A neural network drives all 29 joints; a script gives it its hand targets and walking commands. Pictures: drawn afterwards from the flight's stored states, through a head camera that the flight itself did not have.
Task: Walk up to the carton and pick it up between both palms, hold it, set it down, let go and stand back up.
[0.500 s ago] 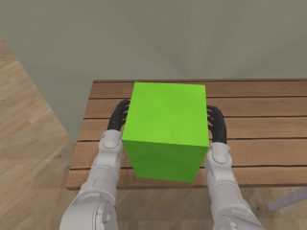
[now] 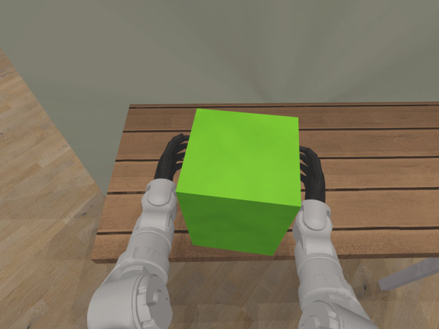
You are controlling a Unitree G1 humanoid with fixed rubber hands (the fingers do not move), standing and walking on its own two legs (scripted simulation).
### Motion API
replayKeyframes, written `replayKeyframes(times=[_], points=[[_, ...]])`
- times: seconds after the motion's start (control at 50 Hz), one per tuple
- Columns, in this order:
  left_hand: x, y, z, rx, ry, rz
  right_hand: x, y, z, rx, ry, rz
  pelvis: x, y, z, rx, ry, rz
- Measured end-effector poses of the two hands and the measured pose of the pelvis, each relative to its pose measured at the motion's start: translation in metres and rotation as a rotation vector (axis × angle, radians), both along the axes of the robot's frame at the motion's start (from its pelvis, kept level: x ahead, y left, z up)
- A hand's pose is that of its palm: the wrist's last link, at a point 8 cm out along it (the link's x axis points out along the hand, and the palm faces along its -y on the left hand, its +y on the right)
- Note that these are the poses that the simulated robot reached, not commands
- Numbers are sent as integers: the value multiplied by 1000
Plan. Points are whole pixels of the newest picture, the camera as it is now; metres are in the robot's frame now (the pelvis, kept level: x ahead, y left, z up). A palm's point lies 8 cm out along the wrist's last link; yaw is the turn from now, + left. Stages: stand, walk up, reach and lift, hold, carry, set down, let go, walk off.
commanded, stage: set down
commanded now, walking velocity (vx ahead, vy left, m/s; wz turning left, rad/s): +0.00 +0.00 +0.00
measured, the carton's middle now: (238, 189) +0.40 -0.05 -0.01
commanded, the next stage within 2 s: none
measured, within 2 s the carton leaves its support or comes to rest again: neither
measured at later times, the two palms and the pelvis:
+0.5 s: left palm (169, 174) +0.42 +0.08 +0.03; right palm (313, 193) +0.36 -0.19 +0.02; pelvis +0.00 -0.01 +0.00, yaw +0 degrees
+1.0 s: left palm (170, 175) +0.42 +0.08 +0.02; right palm (312, 193) +0.36 -0.19 +0.02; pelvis +0.00 +0.00 +0.00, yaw -1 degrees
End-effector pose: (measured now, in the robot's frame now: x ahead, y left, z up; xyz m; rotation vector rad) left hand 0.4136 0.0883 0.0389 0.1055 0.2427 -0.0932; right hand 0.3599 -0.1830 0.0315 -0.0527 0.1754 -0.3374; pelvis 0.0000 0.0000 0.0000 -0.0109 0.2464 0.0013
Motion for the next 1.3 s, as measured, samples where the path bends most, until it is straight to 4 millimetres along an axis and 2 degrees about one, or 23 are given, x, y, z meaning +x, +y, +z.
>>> replayKeyframes(times=[0.52,1.0,1.3], points=[[4,-4,-6,12,-17,-4,1,-4,-8,-13,5,-9,-4,-7,-1,3,44,1],[8,-4,-19,22,-18,-3,3,-4,-12,-18,-24,2,-2,-5,-2,6,77,-18],[7,-3,-40,-6,21,15,7,-5,-25,33,-4,11,-5,-5,-6,8,134,-49]])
